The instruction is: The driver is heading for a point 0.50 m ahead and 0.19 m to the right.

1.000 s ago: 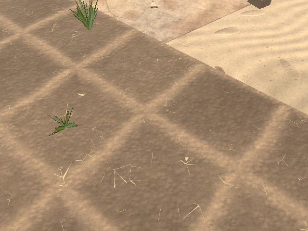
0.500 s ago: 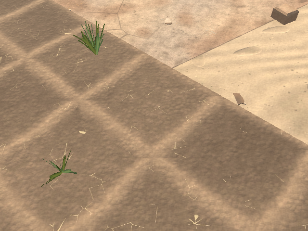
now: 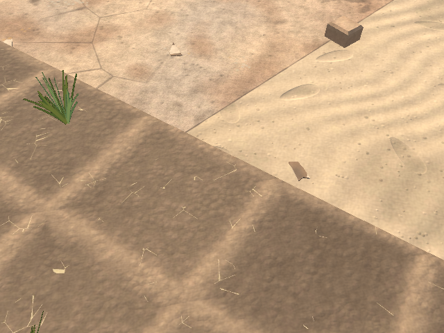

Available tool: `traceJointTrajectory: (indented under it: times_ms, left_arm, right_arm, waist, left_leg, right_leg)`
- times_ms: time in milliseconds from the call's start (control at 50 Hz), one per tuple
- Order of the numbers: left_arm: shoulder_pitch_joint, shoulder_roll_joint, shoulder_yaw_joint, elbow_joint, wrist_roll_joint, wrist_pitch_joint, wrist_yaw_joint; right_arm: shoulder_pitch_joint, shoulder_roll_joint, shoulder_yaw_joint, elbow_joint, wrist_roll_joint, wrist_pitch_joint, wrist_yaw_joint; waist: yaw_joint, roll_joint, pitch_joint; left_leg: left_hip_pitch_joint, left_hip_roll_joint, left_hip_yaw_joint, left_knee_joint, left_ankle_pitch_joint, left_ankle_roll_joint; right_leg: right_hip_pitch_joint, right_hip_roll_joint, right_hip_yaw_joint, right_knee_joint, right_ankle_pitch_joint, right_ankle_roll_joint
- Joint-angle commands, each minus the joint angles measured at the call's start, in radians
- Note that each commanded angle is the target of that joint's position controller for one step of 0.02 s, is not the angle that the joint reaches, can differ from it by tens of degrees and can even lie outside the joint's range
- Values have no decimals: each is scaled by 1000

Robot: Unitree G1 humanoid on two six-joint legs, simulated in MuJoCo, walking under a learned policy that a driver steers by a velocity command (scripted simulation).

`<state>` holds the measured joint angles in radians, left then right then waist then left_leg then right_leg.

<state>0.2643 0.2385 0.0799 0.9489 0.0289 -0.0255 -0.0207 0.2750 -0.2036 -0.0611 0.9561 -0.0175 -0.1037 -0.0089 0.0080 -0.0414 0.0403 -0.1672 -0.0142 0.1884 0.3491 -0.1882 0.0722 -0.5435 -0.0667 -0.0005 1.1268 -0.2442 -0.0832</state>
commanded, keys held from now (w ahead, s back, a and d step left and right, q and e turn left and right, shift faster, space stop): w+e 0.56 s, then no key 0.44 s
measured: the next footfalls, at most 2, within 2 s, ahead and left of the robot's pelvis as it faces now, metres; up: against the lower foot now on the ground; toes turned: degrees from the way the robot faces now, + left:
right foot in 0.34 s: +0.30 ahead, -0.12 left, +0.00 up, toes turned -17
left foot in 0.84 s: +0.59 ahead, -0.09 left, +0.00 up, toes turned -24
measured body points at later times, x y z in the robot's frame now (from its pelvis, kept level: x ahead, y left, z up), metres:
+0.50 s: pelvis +0.25 -0.07 -0.01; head +0.28 -0.09 +0.44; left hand +0.40 +0.17 -0.14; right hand +0.26 -0.34 -0.14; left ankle +0.25 +0.09 -0.65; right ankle +0.26 -0.11 -0.74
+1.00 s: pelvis +0.44 -0.10 -0.01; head +0.48 -0.10 +0.44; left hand +0.61 +0.11 -0.16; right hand +0.44 -0.36 -0.13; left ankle +0.56 -0.07 -0.74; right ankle +0.31 -0.17 -0.68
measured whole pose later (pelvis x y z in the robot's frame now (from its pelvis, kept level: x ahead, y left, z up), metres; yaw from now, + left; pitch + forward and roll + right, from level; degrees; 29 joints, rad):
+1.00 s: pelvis +0.44 -0.10 -0.01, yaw -26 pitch +0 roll +0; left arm 0.27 0.25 0.04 0.86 0.02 0.03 0.03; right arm 0.19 -0.19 0.00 0.82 -0.02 -0.04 -0.02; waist 0.01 -0.03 0.08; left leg -0.35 -0.03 0.07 0.45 -0.10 0.07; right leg -0.32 0.09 0.11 1.02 -0.49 0.00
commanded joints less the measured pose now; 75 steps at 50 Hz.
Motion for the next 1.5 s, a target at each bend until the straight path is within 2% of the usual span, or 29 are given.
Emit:
traceJointTrajectory:
  times_ms: [20,200,260,300,320,340,360,380,400,440,480,560,640,740,800,820,840,860,880,900,940,1020,1100,1160,1200,1240,1300,1360,1500]
  left_arm:
    - [18,-9,-3,-50,4,17,-17]
    - [-277,-7,-26,-175,8,11,-45]
    - [-253,14,-16,-181,12,10,-43]
    - [-123,41,0,-150,13,7,-32]
    - [-1,64,15,-113,17,-2,-23]
    - [137,144,44,-78,31,-9,-9]
    - [107,263,69,-98,23,-5,0]
    - [158,259,68,-106,-4,10,4]
    - [94,228,58,-97,-9,14,12]
    - [1,137,33,-109,-21,0,19]
    - [-18,103,16,-120,-31,-21,22]
    - [74,150,23,-113,-30,-40,21]
    - [146,143,15,-107,-28,-33,29]
    - [195,128,1,-103,-15,-11,49]
    - [143,148,0,-118,-12,-10,61]
    - [106,159,0,-124,-23,-14,62]
    - [88,144,-7,-146,-37,-24,57]
    - [224,60,-20,-155,-58,-25,55]
    - [326,96,-11,-114,-48,-8,60]
    - [294,119,-8,-85,-21,11,62]
    - [165,96,-17,-103,-6,38,55]
    - [176,50,-39,-74,-13,85,44]
    - [108,60,-48,-68,-15,97,50]
    - [117,56,-55,-47,-4,81,46]
    - [74,110,-51,-56,2,59,51]
    - [24,53,-71,-41,-12,35,54]
    - [9,70,-68,-27,-18,16,59]
    - [63,61,-67,1,-18,21,57]
    - [94,51,-70,50,-19,16,59]
  right_arm:
    - [54,-79,-11,-27,2,-25,-4]
    - [178,-121,-15,11,-2,-12,-18]
    - [177,-151,-22,15,-5,8,-25]
    - [170,-183,-32,12,-5,28,-25]
    - [159,-192,-34,3,-1,38,-20]
    - [143,-178,-30,-25,3,40,-15]
    - [169,-58,-9,-105,10,32,8]
    - [26,-144,-25,-141,3,20,13]
    - [-35,-126,-18,-168,13,6,17]
    - [4,-123,-18,-145,0,6,7]
    - [42,-113,-18,-142,-27,46,11]
    - [-55,-99,-12,-191,-30,80,20]
    - [-146,-93,1,-228,-20,81,17]
    - [-220,-89,20,-256,-6,70,8]
    - [-81,-129,10,-213,-11,52,-6]
    - [14,-139,6,-185,-15,39,-12]
    - [113,-169,1,-159,-19,17,-18]
    - [130,-233,-3,-178,-13,15,-13]
    - [123,-199,4,-177,24,34,-2]
    - [45,-144,17,-192,31,43,3]
    - [-77,-53,53,-206,8,52,-7]
    - [-68,-106,46,-173,-16,58,-12]
    - [-50,-141,33,-161,-9,83,-7]
    - [-51,-149,25,-157,3,112,-11]
    - [-16,-116,24,-156,14,121,-7]
    - [-16,-84,31,-127,16,118,2]
    - [37,-102,29,-78,0,102,4]
    - [30,-104,31,-48,3,98,1]
    - [46,-90,39,14,5,98,-9]
  waist:
    - [18,109,14]
    - [-44,109,69]
    - [-18,136,33]
    - [36,152,-45]
    - [90,128,-115]
    - [154,45,-203]
    - [68,-190,-263]
    - [125,-11,-280]
    - [89,10,-141]
    - [2,74,-38]
    - [-40,54,-55]
    - [-22,29,-27]
    - [12,-3,-20]
    - [59,-45,-39]
    - [-6,-62,-65]
    - [-65,-40,-87]
    - [-107,26,-157]
    - [-43,251,-304]
    - [-14,235,-406]
    - [-3,132,-298]
    - [18,86,-126]
    - [39,167,-116]
    - [10,202,-92]
    - [30,150,-33]
    - [-20,-2,40]
    - [-46,-73,36]
    - [-64,-49,2]
    - [-33,30,35]
    - [-21,54,9]
  left_leg:
    - [33,280,-157,-215,180,65]
    - [197,290,30,-175,429,51]
    - [279,301,80,-35,785,42]
    - [297,304,95,196,965,40]
    - [235,297,106,397,880,24]
    - [30,269,107,686,584,-11]
    - [-451,59,51,1055,-363,-76]
    - [-565,30,-174,1125,-333,-75]
    - [-622,86,-200,1077,-212,-62]
    - [-506,137,-205,916,-128,-65]
    - [-411,147,-211,845,-124,-93]
    - [-469,139,-184,710,-33,-130]
    - [-476,103,-157,543,84,-125]
    - [-404,27,-132,347,150,-76]
    - [-214,-16,-144,232,99,-27]
    - [-111,-9,-149,108,203,-9]
    - [94,106,-247,70,607,22]
    - [344,414,-526,170,1269,180]
    - [325,479,-667,145,1282,281]
    - [205,427,-606,91,1042,274]
    - [4,307,-452,-14,667,186]
    - [-119,193,-307,-70,368,119]
    - [-154,191,-364,-136,-132,105]
    - [-279,178,-378,-166,-378,29]
    - [-255,93,-305,-110,-312,-43]
    - [6,66,-259,-12,-59,-46]
    - [63,85,-266,0,8,-36]
    - [-38,98,-289,-38,-49,-31]
    - [-21,100,-290,-40,22,-36]
  right_leg:
    - [-120,-47,18,-8,109,13]
    - [-94,-2,-120,-439,212,-13]
    - [-2,66,-169,-486,81,-64]
    - [142,138,-190,-516,-19,-107]
    - [307,168,-176,-594,5,-133]
    - [546,56,8,-664,-49,-183]
    - [855,-247,536,-717,5,-337]
    - [840,-270,691,-831,9,-344]
    - [730,-254,533,-853,68,-308]
    - [513,-157,356,-874,307,-233]
    - [429,-97,273,-887,410,-215]
    - [392,-50,246,-909,442,-200]
    - [446,-18,166,-819,846,-116]
    - [534,-12,159,-730,931,-64]
    - [526,-35,200,-602,1020,-39]
    - [519,-16,193,-498,975,-23]
    - [421,40,175,-330,726,-1]
    - [237,199,101,-14,-163,42]
    - [199,232,150,97,-388,48]
    - [176,193,181,141,-341,64]
    - [172,135,167,16,-281,84]
    - [321,129,60,-262,-248,112]
    - [356,105,19,-467,-157,92]
    - [457,88,21,-669,-12,43]
    - [312,-30,201,-804,-160,-7]
    - [110,-47,235,-922,-295,11]
    - [150,-14,190,-912,-205,38]
    - [235,1,163,-873,-121,23]
    - [298,0,145,-855,-19,14]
